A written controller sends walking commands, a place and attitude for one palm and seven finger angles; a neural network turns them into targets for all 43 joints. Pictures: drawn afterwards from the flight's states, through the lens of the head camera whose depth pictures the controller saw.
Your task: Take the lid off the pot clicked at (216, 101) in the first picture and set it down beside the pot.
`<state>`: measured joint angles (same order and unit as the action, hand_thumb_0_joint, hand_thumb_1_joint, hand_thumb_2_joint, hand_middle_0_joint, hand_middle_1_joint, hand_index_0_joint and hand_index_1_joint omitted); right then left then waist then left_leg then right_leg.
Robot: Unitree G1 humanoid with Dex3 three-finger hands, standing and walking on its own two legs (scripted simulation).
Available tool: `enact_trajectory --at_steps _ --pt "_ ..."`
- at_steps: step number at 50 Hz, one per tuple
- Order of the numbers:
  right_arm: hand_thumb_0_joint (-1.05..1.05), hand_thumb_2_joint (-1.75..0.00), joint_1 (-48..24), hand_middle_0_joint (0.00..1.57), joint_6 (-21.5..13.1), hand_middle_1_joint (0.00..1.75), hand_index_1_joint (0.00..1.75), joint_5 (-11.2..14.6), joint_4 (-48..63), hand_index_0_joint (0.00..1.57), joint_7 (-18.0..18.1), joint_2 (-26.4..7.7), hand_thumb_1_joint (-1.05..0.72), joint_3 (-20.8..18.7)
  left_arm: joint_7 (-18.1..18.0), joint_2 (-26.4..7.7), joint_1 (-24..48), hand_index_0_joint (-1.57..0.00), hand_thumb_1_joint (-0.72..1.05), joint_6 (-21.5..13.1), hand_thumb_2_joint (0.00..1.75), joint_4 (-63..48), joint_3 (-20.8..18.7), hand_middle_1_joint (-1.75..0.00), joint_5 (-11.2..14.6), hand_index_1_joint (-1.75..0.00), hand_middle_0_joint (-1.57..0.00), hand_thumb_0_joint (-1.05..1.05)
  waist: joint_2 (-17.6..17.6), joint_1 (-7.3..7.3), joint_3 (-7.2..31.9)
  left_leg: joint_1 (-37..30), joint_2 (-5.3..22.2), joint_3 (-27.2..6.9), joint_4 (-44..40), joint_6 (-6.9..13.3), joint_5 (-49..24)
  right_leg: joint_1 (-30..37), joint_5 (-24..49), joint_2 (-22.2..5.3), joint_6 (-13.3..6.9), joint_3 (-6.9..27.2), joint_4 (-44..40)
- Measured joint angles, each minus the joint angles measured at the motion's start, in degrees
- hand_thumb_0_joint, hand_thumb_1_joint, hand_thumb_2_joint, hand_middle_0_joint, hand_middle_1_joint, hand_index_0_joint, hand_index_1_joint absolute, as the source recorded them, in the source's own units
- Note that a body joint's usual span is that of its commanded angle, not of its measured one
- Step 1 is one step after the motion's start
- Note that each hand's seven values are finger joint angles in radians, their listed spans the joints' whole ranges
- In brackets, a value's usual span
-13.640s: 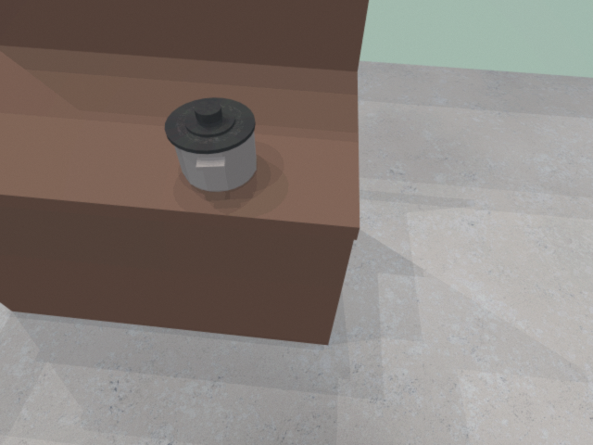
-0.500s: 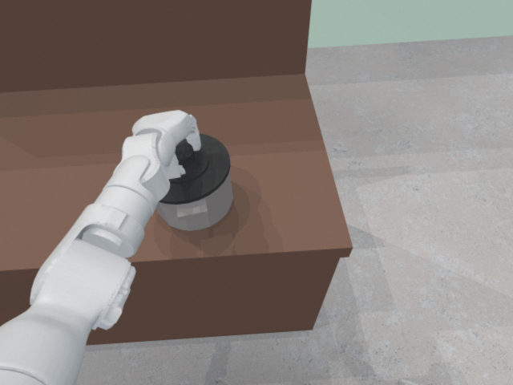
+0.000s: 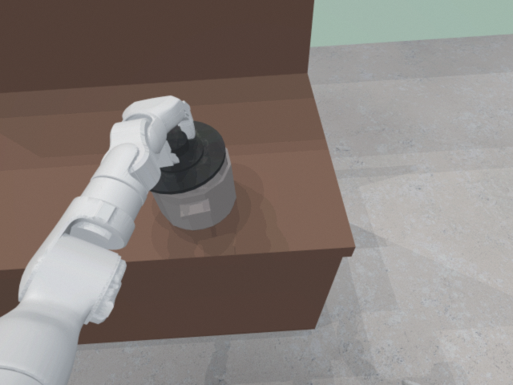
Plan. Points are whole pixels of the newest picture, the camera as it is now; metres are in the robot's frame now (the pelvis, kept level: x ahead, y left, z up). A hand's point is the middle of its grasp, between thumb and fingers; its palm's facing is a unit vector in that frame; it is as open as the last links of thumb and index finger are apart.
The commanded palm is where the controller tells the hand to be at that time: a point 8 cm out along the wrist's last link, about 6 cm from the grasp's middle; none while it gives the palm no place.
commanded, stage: lift the lid straight up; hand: left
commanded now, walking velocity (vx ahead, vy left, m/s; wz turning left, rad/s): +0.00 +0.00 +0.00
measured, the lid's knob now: (174, 143) +0.50 +0.14 +0.10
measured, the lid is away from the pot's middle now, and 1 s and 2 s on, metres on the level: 0.01 0.01 0.06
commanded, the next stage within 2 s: move the lid sideways beside the pot in 1.42 s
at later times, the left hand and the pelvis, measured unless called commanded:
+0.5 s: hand (163, 129) +0.46 +0.13 +0.17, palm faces -0.28 -0.10 -0.95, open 8.2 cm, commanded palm +0.46 +0.14 +0.24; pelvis -0.01 +0.00 +0.00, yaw +1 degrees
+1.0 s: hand (162, 99) +0.48 +0.12 +0.21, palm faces -0.26 -0.11 -0.96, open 8.2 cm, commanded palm +0.46 +0.13 +0.29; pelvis +0.00 +0.00 +0.00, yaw +0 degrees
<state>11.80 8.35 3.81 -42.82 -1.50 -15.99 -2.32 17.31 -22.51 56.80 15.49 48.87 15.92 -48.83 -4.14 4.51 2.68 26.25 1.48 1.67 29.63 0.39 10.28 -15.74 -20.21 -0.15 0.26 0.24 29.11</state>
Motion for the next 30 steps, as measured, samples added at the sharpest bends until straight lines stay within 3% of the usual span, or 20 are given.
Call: enact_trajectory --at_steps 13,30 --pt "0.00 -0.90 -0.9 0.19 -0.8 0.30 0.30 0.0 0.4 0.20 0.0 -0.1 -0.91 0.4 3.0 0.7 3.2 -0.56 0.22 0.6 0.81 0.0 2.2 -0.98 0.5 -0.94 -0.63 -0.02 -0.1 -0.80 -0.2 -0.9 -0.6 -0.7 -0.6 0.2 -0.8 1.0 0.3 -0.4 0.1 -0.7 -0.2" --pt "0.00 -0.90 0.0 0.20 -1.6 0.30 0.30 -0.1 -0.4 0.20 0.2 0.1 -0.91 1.1 4.3 0.6 8.7 -0.56 0.22 2.1 0.81 3.9 1.4 -0.98 -0.3 -0.94 -0.64 -0.02 -0.2 -0.21 -0.3 -1.3 -0.5 -0.5 -2.0 0.2 -1.9 1.0 1.0 -0.4 0.1 -0.6 -0.8"
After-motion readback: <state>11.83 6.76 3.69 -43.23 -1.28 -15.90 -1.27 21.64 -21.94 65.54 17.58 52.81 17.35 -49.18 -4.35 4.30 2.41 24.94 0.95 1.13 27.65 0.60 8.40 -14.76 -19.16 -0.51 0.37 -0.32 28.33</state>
